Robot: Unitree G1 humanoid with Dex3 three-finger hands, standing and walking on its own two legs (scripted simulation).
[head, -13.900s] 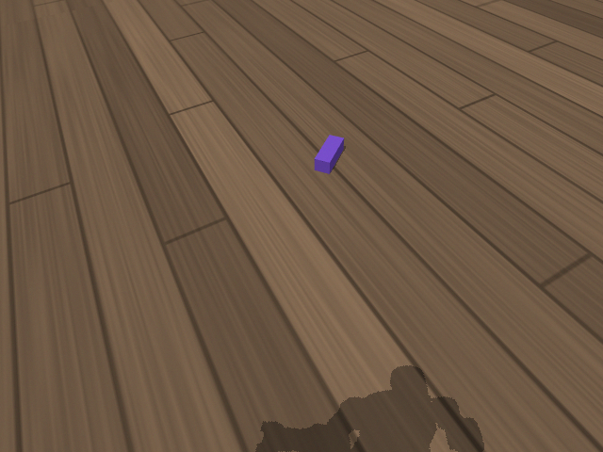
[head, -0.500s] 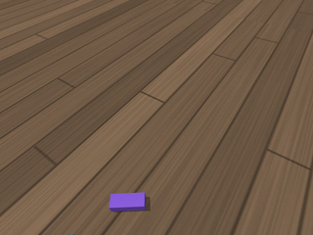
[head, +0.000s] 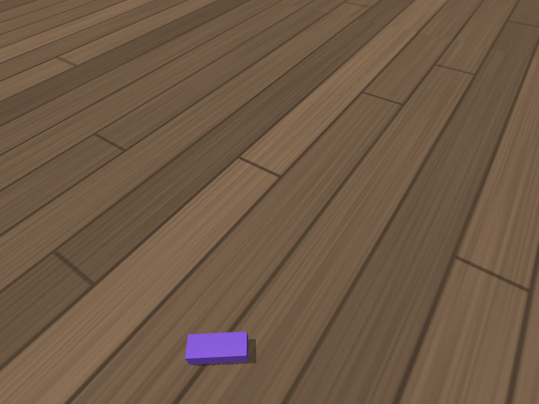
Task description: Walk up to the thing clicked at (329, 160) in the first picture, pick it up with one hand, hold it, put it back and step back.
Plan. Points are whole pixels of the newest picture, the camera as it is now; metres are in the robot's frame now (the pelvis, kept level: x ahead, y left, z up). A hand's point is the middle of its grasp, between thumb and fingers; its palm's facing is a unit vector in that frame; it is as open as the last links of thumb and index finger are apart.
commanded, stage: walk up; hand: left
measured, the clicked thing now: (218, 348) +0.42 +0.25 -0.75
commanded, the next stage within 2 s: stand in 0.18 s
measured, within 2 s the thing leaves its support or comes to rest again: neither
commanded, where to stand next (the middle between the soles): +0.04 -0.01 m, yaw +1 degrees
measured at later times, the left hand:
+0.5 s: hand out of the picture +0.08 +0.26 -0.15, palm faces -0.01 -0.94 -0.35, open 7.4 cm
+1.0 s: hand out of the picture +0.07 +0.26 -0.16, palm faces -0.03 -0.94 -0.34, open 7.4 cm
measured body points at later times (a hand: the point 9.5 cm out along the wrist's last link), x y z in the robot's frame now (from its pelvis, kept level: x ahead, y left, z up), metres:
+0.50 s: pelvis +0.00 +0.01 +0.00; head +0.01 +0.00 +0.45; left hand +0.08 +0.31 -0.13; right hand +0.08 -0.29 -0.13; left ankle +0.00 +0.13 -0.75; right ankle -0.01 -0.10 -0.75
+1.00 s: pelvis +0.00 +0.01 +0.00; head +0.01 +0.01 +0.45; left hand +0.07 +0.31 -0.13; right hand +0.07 -0.29 -0.13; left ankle +0.00 +0.13 -0.75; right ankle -0.01 -0.10 -0.75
